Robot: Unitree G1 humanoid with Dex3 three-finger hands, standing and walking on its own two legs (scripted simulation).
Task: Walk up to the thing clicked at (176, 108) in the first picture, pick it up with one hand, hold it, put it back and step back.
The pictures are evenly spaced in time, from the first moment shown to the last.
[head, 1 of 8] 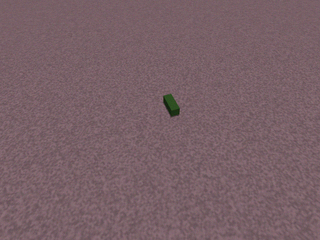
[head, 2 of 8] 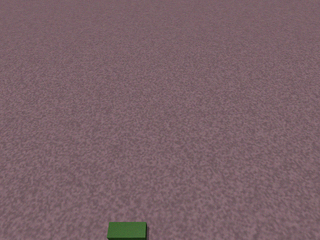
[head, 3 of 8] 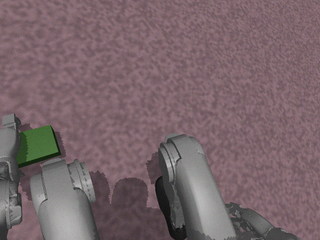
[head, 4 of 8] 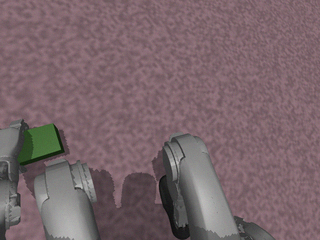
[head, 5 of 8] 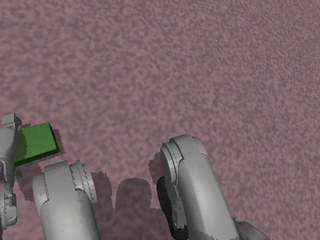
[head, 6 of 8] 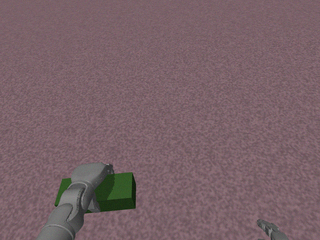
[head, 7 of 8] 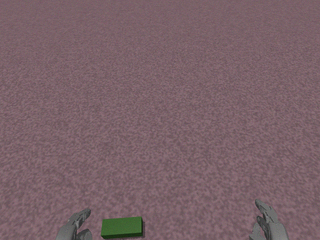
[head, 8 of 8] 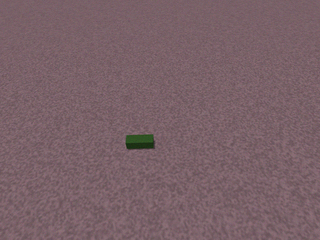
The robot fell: no
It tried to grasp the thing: yes
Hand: left
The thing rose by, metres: 0.65
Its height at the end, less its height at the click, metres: +0.00
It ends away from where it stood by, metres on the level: 0.01
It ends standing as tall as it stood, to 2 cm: yes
